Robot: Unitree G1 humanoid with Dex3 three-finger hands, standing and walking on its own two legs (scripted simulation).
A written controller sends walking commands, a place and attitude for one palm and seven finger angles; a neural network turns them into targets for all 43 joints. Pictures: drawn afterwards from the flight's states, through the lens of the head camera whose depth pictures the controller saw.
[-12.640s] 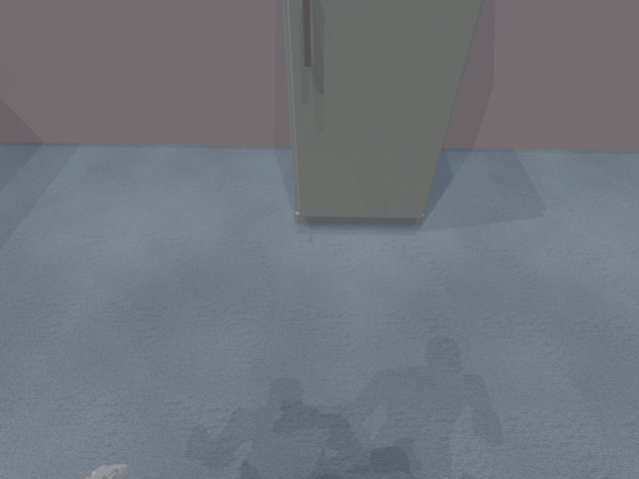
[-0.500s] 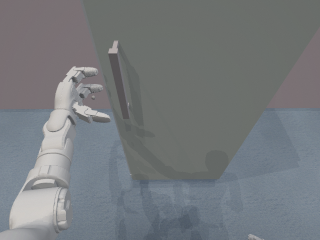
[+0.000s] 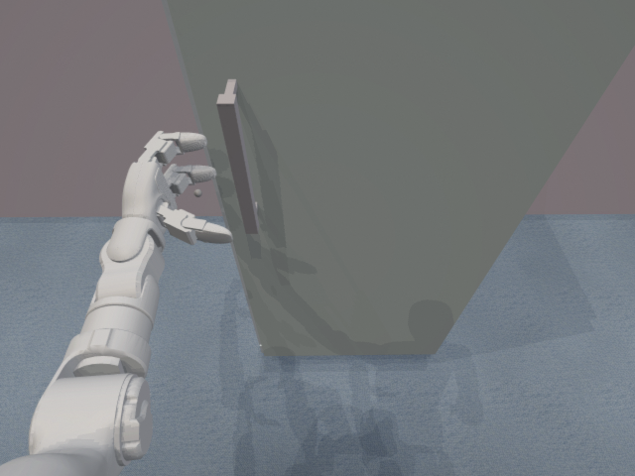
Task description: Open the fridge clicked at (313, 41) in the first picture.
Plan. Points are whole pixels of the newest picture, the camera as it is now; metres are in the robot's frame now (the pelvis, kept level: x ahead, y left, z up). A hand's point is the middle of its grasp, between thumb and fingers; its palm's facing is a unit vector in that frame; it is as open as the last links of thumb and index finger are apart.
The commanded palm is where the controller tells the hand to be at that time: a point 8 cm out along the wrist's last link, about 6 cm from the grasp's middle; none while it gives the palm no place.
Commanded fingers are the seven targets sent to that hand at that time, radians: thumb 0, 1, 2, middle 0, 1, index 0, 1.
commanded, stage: feel for the door with the fingertips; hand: left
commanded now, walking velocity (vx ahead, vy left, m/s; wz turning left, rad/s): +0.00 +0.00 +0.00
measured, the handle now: (243, 165) +0.50 +0.11 +0.11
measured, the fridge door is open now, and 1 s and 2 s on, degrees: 0 0 0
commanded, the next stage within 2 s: slide the fingers in behind the handle in 0.54 s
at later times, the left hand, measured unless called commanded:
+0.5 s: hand (209, 185) +0.45 +0.15 +0.12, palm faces +0.04 -1.00 +0.00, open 14.0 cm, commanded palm +0.43 +0.19 +0.12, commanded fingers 0.00 -0.50 0.30 -0.30 -1.20 -0.30 -1.20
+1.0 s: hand (212, 186) +0.45 +0.15 +0.12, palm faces +0.01 -1.00 +0.01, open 13.9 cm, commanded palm +0.42 +0.19 +0.12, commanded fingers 0.00 -0.50 0.30 -0.30 -1.20 -0.30 -1.20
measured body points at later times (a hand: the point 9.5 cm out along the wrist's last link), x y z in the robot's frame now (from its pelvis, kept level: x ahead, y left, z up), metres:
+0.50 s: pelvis +0.00 -0.01 +0.00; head +0.04 -0.01 +0.45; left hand +0.44 +0.20 +0.12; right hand +0.07 -0.26 -0.12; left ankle +0.00 +0.10 -0.72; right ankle +0.00 -0.11 -0.72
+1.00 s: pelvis -0.01 +0.00 +0.00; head +0.04 -0.01 +0.44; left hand +0.44 +0.20 +0.12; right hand +0.05 -0.26 -0.13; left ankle +0.00 +0.10 -0.72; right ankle +0.00 -0.11 -0.72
